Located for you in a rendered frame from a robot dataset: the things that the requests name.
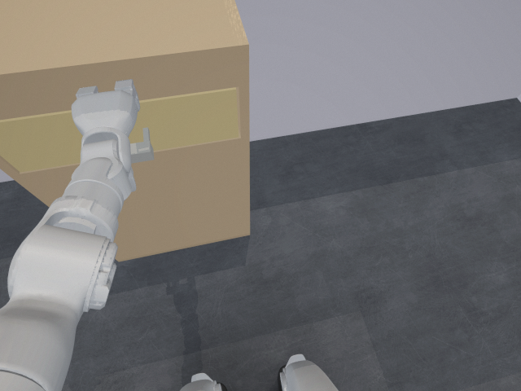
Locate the drawer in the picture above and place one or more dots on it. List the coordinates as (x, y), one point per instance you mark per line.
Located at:
(52, 139)

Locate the robot right thigh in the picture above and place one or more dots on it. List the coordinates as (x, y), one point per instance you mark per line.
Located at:
(305, 376)

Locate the cabinet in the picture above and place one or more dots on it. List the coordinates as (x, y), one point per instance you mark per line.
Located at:
(187, 196)

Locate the right robot shin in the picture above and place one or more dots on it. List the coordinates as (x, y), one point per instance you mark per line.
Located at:
(295, 358)

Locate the left robot forearm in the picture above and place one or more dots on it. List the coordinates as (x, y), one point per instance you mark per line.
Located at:
(95, 196)

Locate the robot left hand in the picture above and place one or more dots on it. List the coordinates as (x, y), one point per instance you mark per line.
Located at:
(116, 109)

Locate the handle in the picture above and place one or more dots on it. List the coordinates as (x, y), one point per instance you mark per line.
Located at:
(142, 151)

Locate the robot left upper arm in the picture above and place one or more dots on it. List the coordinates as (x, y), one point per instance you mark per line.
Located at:
(63, 273)

